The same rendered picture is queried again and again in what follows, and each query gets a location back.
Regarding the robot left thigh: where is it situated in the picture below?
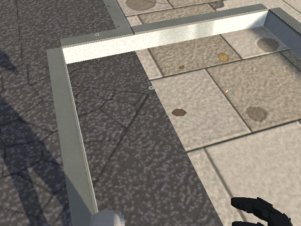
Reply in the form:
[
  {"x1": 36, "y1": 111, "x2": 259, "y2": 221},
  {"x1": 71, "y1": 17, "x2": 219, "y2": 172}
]
[{"x1": 89, "y1": 210, "x2": 125, "y2": 226}]

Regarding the robot right hand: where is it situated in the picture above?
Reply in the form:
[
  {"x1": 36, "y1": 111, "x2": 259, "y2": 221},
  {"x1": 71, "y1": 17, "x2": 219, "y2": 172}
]
[{"x1": 230, "y1": 197, "x2": 293, "y2": 226}]

